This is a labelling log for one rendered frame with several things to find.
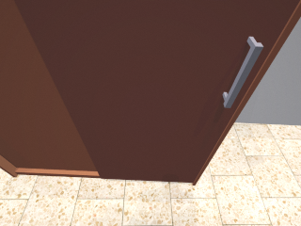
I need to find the wardrobe door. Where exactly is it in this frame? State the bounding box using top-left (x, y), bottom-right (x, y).
top-left (0, 0), bottom-right (97, 171)
top-left (14, 0), bottom-right (300, 183)

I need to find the handle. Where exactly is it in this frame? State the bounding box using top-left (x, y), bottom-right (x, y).
top-left (222, 37), bottom-right (263, 108)

